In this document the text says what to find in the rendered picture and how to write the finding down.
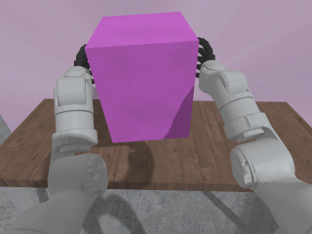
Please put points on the left robot hand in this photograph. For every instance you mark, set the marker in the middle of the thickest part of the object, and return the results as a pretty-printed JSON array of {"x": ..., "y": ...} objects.
[{"x": 82, "y": 60}]

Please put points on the carton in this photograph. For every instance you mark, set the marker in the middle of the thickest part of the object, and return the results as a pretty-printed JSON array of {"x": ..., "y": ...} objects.
[{"x": 144, "y": 68}]

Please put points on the right robot forearm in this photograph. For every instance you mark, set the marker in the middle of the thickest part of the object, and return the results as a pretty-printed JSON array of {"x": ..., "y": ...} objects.
[{"x": 234, "y": 101}]

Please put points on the left robot upper arm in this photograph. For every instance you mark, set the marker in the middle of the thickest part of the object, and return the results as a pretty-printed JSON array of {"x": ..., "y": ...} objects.
[{"x": 74, "y": 184}]

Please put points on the right robot upper arm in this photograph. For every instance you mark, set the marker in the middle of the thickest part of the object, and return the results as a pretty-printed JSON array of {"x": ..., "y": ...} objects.
[{"x": 265, "y": 166}]

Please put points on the right robot hand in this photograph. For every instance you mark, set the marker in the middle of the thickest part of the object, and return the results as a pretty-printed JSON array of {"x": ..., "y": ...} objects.
[{"x": 207, "y": 54}]

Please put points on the left robot forearm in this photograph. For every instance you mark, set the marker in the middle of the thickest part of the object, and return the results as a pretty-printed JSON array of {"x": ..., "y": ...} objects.
[{"x": 74, "y": 114}]

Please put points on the table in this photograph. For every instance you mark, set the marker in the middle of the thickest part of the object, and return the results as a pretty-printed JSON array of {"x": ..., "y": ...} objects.
[{"x": 200, "y": 162}]

